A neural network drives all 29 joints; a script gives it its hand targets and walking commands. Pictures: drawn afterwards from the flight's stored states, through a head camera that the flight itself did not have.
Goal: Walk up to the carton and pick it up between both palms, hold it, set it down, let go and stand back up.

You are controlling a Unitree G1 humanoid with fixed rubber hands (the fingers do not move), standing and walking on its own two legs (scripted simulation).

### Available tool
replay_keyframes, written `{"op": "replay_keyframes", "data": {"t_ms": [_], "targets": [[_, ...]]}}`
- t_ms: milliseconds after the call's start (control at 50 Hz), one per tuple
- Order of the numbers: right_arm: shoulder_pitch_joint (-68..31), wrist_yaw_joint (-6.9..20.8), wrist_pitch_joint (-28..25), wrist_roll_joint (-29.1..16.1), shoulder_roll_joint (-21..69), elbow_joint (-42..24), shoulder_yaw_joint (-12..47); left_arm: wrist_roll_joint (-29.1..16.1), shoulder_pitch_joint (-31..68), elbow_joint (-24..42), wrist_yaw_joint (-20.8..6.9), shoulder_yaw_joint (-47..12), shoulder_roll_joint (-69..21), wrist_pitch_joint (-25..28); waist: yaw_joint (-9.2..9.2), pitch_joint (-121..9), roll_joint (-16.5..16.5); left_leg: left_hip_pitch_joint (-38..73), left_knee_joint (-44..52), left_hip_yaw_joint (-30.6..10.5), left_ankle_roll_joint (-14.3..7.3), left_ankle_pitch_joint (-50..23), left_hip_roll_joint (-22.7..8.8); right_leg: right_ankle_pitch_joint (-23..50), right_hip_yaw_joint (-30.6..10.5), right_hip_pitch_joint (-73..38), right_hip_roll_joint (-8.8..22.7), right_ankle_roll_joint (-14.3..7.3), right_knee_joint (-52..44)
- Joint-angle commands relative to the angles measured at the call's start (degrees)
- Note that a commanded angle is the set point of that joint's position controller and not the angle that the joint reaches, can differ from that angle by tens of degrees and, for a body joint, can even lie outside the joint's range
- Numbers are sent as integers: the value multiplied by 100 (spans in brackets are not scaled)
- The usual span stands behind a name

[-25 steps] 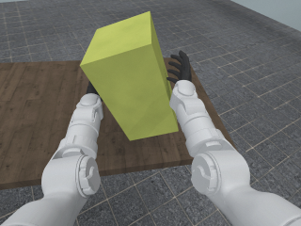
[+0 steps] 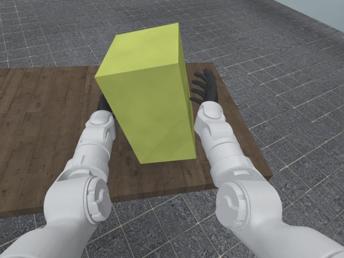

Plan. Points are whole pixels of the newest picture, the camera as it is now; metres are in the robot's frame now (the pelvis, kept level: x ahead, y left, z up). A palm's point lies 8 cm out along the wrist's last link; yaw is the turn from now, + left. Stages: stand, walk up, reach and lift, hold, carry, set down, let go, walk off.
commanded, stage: set down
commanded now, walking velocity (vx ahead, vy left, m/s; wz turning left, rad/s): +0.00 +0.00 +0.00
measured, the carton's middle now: (157, 99) +0.49 +0.00 +0.10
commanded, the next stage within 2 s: none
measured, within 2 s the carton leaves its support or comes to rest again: rests again in 1.14 s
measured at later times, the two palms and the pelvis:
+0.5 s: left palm (108, 113) +0.45 +0.13 +0.09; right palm (209, 113) +0.41 -0.12 +0.12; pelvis +0.01 +0.00 +0.00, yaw +0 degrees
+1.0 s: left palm (107, 115) +0.45 +0.13 +0.08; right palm (209, 115) +0.41 -0.12 +0.11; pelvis +0.01 +0.00 +0.00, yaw +0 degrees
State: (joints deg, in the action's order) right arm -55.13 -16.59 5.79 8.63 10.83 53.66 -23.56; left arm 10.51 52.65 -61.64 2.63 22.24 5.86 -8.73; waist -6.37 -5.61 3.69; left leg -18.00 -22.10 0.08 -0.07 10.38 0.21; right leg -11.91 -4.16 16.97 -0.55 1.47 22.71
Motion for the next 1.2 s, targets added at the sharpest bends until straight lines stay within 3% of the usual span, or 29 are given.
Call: {"op": "replay_keyframes", "data": {"t_ms": [0, 60, 160, 400, 460, 660, 720, 920, 1060, 1100, 1180], "targets": [[-3573, 1246, -28, 608, 4037, -501, 1159, -243, 5422, 939, -1255, -1141, -2915, 977, 33, -3998, -614, 884, 260, 550, 131, -1539, 158, 3448, 413, -3005, 91, 287, 133], [-3517, 1266, -90, 598, 4039, -590, 1246, -258, 5354, 955, -1263, -1219, -2982, 1029, 12, -4096, -655, 933, 214, 522, 146, -1704, 152, 3549, 427, -2987, 87, 271, 161], [-3560, 1275, -201, 617, 3983, -913, 1377, -176, 5047, 787, -1298, -1196, -3010, 1064, 137, -4120, -597, 819, 170, 527, 124, -1842, 146, 3876, 422, -3120, 99, 297, 250], [-3272, 1303, -390, 787, 3822, -1069, 1455, 41, 4542, 621, -1344, -1131, -3045, 1152, 237, -3914, -635, 854, 179, 516, 126, -1991, 74, 3838, 458, -2985, 116, 290, 223], [-3289, 1322, -430, 818, 3773, -1118, 1465, 96, 4463, 515, -1358, -1057, -2970, 1170, 335, -3821, -584, 786, 215, 557, 89, -1842, 66, 3668, 457, -2960, 115, 291, 193], [-3087, 1351, -526, 1056, 3726, -1107, 1258, 323, 4166, 246, -1415, -814, -2885, 1227, 351, -3481, -583, 612, 307, 601, 66, -1533, 44, 3432, 453, -3021, 145, 288, 167], [-2976, 1381, -514, 1143, 3691, -1028, 1178, 458, 3994, 117, -1445, -611, -2794, 1198, 449, -3221, -502, 418, 415, 640, 7, -1261, 54, 3333, 425, -3116, 177, 301, 158], [-2692, 1420, -702, 1424, 3530, -996, 951, 692, 3807, 20, -1461, -399, -2574, 1271, 451, -3094, -552, 516, 368, 663, 12, -1395, 23, 3219, 461, -3003, 162, 308, 160], [-2380, 1411, -812, 1564, 2877, -940, 560, 880, 3727, -47, -1402, 7, -1821, 1295, 498, -2885, -540, 517, 403, 774, -2, -1345, 9, 3027, 500, -2930, 174, 309, 126], [-2217, 1390, -817, 1692, 2761, -872, 344, 953, 3744, -70, -1372, 126, -1598, 1307, 419, -2688, -487, 468, 436, 801, -16, -1176, 5, 2907, 525, -2913, 179, 311, 108], [-2055, 1375, -887, 1766, 2621, -928, 200, 1067, 3742, 52, -1286, 241, -1337, 1297, 491, -2449, -540, 675, 388, 830, -29, -1282, -35, 2586, 556, -2692, 151, 312, 78]]}}
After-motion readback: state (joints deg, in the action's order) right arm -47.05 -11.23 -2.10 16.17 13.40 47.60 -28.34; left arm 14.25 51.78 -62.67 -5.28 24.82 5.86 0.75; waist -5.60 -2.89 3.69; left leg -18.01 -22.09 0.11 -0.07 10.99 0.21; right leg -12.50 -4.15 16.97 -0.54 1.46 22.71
